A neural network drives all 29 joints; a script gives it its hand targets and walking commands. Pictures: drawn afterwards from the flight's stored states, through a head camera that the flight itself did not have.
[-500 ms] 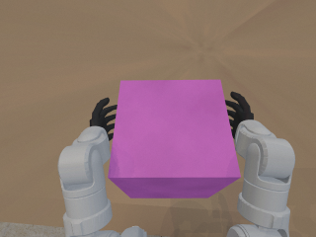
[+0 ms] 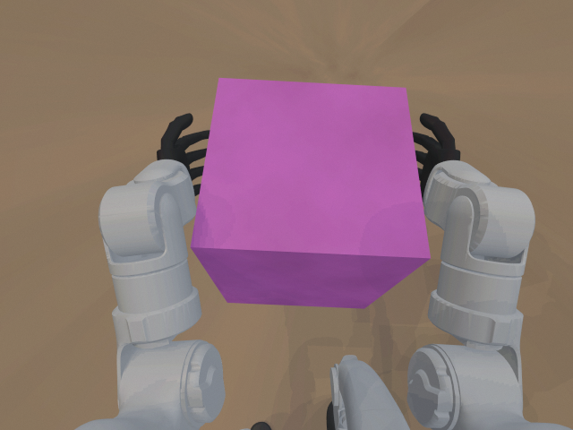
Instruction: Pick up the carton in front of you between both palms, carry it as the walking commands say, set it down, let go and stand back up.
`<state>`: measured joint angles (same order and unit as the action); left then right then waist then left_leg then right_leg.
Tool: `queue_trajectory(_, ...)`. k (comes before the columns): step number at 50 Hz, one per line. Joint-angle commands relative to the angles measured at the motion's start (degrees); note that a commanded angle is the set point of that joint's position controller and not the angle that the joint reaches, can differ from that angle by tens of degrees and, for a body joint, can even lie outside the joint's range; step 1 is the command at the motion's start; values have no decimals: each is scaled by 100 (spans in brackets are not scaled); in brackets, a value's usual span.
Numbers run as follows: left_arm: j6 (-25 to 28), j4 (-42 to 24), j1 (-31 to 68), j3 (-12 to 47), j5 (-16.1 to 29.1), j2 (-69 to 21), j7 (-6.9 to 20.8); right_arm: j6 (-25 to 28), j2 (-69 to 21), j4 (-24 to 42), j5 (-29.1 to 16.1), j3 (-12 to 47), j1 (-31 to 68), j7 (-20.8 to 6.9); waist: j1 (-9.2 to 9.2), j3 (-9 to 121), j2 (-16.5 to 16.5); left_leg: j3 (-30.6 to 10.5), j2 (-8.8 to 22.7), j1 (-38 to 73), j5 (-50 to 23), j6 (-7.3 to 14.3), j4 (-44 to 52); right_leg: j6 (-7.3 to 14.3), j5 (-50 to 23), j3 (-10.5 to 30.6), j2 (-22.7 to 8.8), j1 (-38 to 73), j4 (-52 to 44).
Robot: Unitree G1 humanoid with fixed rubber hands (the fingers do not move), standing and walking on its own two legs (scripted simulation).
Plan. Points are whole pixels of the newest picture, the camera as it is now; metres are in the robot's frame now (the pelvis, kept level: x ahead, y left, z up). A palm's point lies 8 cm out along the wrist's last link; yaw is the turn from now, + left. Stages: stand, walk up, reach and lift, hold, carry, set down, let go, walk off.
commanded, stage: carry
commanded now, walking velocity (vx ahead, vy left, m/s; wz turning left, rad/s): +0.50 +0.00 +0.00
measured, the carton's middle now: (303, 211) +0.39 -0.02 +0.05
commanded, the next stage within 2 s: none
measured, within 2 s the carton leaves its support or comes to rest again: neither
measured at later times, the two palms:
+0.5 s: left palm out of the picture +0.72 +0.16 +0.21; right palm out of the picture +0.74 -0.14 +0.21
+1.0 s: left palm out of the picture +1.04 +0.13 +0.23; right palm out of the picture +1.06 -0.17 +0.23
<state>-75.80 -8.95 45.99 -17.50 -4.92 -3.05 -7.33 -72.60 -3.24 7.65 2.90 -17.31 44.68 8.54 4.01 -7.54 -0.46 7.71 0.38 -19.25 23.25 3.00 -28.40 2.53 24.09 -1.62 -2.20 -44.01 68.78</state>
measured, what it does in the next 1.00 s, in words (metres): climbs: right foot 0.03 m higher, then left foot 0.03 m higher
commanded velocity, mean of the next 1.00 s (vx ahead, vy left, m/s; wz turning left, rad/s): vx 0.50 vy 0.00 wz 0.00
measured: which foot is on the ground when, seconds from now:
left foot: down 0.00-0.16, up 0.18-0.50, down 0.52-0.96, up 0.98-1.00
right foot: up 0.00-0.12, down 0.14-0.54, up 0.56-0.90, down 0.92-1.00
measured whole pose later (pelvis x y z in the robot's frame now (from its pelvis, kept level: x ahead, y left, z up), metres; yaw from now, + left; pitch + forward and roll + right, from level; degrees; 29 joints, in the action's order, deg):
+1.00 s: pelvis +0.67 -0.03 +0.07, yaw +1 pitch +5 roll -2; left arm -75.2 4.4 47.2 -14.1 -6.0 -1.6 -7.3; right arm -74.4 2.0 -6.1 2.5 -16.4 48.1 7.6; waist -2.2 1.3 1.7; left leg 0.7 2.7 -19.5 29.5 0.9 -59.3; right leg 4.7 20.6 -9.2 1.1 -31.9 40.5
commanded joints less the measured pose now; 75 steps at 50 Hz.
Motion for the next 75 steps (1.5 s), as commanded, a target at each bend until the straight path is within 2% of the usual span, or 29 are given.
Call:
queue_trajectory(1,279,-544,3742,3937,1744,-5016,854,-77,-5456,1043,-2586,4318,4338,-1340,21,3720,689,-1332,1334,3159,-3260,943,500,-62,-397,-179,-53,-194,-1423)
queue_trajectory(4,223,-404,3539,4145,1805,-4832,907,-136,-5210,703,-2523,4458,3993,-1402,-104,3565,992,-595,1079,2638,-4320,659,283,21,-667,-988,453,1138,-2890)
queue_trajectory(6,179,-129,3421,4227,1919,-4841,1007,-186,-5096,386,-2473,4475,3789,-1451,-609,3956,846,-32,962,2073,-5552,284,-1133,161,-1288,-1335,831,3207,-3744)
queue_trajectory(7,171,25,3316,4231,2023,-4850,1077,-203,-4996,230,-2423,4468,3819,-1476,-962,4349,513,-96,782,1076,-4245,73,-2044,222,-1215,-699,346,4765,-3766)
queue_trajectory(8,192,171,3325,4198,2049,-4754,1132,-248,-5136,80,-2402,4409,3804,-1510,-943,5141,-1191,-328,162,-799,-1871,-259,-3718,1115,-877,2607,-1438,6397,-4021)
queue_trajectory(9,179,302,3336,4270,2187,-5023,1194,-261,-5089,-83,-2336,4313,3831,-1544,-1065,4845,-1907,-690,-533,-1997,635,-238,-4872,1668,-2178,4043,-1692,6730,-4646)
queue_trajectory(12,200,-113,4180,4525,2834,-5709,1387,-167,-5321,-293,-2132,4040,3911,-1471,-989,3954,-217,-977,45,-3087,277,31,-5498,1240,-3813,2362,-1479,6242,-3947)
queue_trajectory(23,65,305,4289,4208,2960,-5436,1477,-254,-4892,-692,-1581,3730,3612,-1124,-751,3149,-916,168,-121,-1521,-673,-18,-1348,749,-3668,212,-885,4722,-4695)
queue_trajectory(26,11,810,4177,4000,2783,-5384,1477,-285,-5052,-1157,-1758,3709,3638,-1240,-35,3739,-639,671,-569,1361,-995,230,-442,242,-4864,-567,-681,3704,-2843)
queue_trajectory(27,6,901,4235,3939,2687,-5327,1470,-281,-5173,-1259,-1887,3705,3635,-1300,263,4184,-11,-824,390,2800,-92,384,-299,19,-3021,-444,-501,2588,-1570)
queue_trajectory(28,-19,1007,4198,3806,2614,-5474,1472,-230,-5152,-1350,-1957,3667,3794,-1336,192,4503,1923,-4259,1959,3773,-16,1267,619,-221,-31,-272,466,866,-45)
queue_trajectory(29,-7,1027,4419,3738,2500,-5397,1434,-235,-5470,-1318,-2152,3726,3932,-1400,149,4234,1711,-4861,2038,3770,-814,1528,904,-103,633,328,573,179,1090)
queue_trajectory(32,64,930,4306,3475,2222,-5492,1256,-170,-6150,-524,-2868,4058,4937,-1540,78,3647,147,-3057,1658,2942,-2798,1188,202,77,88,406,64,-333,1346)
queue_trajectory(40,139,508,3974,3464,1752,-5024,895,-176,-5945,-45,-3062,4062,4966,-1530,17,3532,635,-1689,1450,2666,-2243,1049,689,-38,-203,-85,-66,-177,-1172)
queue_trajectory(44,39,798,3857,3652,1853,-4990,966,-271,-5665,-618,-2766,3953,4465,-1539,-107,3335,975,-789,1185,2120,-3469,652,419,31,-498,-1004,455,1301,-2905)
queue_trajectory(46,33,1118,3799,3678,1982,-5098,1067,-306,-5596,-946,-2611,3876,4243,-1557,-584,3776,725,-142,940,1398,-4725,242,-1013,221,-1050,-1302,795,3536,-3689)
queue_trajectory(47,48,1262,3659,3668,2080,-5172,1129,-309,-5493,-1061,-2534,3828,4321,-1566,-982,4266,343,-114,784,381,-3394,-12,-2146,401,-561,-231,60,5112,-3735)
queue_trajectory(48,111,1321,3760,3637,2088,-5109,1167,-335,-5645,-1139,-2462,3726,4312,-1586,-930,4752,-1501,-240,-24,-1415,-1204,-308,-3845,1323,-116,3109,-1522,6265,-4381)
queue_trajectory(49,118,1238,3925,3731,2268,-5389,1221,-316,-5626,-1167,-2378,3666,4462,-1597,-990,4302,-1618,-721,-408,-2468,690,-256,-4887,1620,-1262,4104,-1661,6332,-4878)
queue_trajectory(51,128,666,4693,3993,2775,-5851,1322,-258,-5651,-1131,-2232,3496,4413,-1504,-952,3877,-159,-994,14,-3027,378,-18,-5721,1472,-2840,2835,-1589,5902,-4160)
queue_trajectory(52,157,401,5003,4079,2982,-6039,1353,-242,-5649,-1059,-2163,3423,4380,-1437,-871,3756,36,-992,153,-3002,175,29,-5444,1232,-2752,2393,-1458,5574,-4199)
queue_trajectory(57,136,-107,5286,4104,3289,-6022,1371,-226,-5343,-727,-1796,3346,4203,-1128,-771,3667,-450,-703,258,-3052,6,-4,-4374,1081,-2067,1588,-1305,5339,-4621)
queue_trajectory(63,4,688,4541,3913,2918,-5652,1420,-346,-5160,-1150,-1673,3475,3887,-1138,-785,3218,-813,81,15,-1827,-530,-65,-1529,810,-3081,325,-953,4768,-4703)
queue_trajectory(66,7,1166,4331,3769,2739,-5620,1440,-316,-5362,-1605,-1828,3484,3817,-1280,-92,3706,-679,807,-622,932,-901,185,-449,298,-4910,-577,-716,3896,-2988)
queue_trajectory(67,27,1251,4340,3714,2639,-5580,1442,-279,-5472,-1734,-1939,3471,3716,-1338,237,4212,-225,-243,63,2594,-496,332,-453,32,-3515,-517,-598,2788,-1830)
queue_trajectory(68,20,1322,4300,3599,2566,-5710,1458,-202,-5410,-1770,-1966,3432,3807,-1370,219,4628,1633,-3729,1734,3609,140,1222,338,-290,-1299,-435,224,1110,-148)
queue_trajectory(69,54,1289,4529,3589,2494,-5649,1441,-173,-5732,-1693,-2130,3510,3974,-1424,209,4278,1802,-4834,1929,3778,-1113,1521,892,-205,584,90,679,125,953)
queue_trajectory(72,154,1154,4353,3387,2230,-5687,1268,-77,-6293,-671,-2848,3924,5040,-1542,61,3727,134,-3119,1686,2936,-2585,1205,140,42,195,401,45,-457,1449)
queue_trajectory(75,219,926,4125,3357,2040,-5564,1071,-25,-6405,-200,-3154,4099,5321,-1564,-74,3805,486,-2511,1495,2614,-1765,950,414,55,-29,208,7,-234,740)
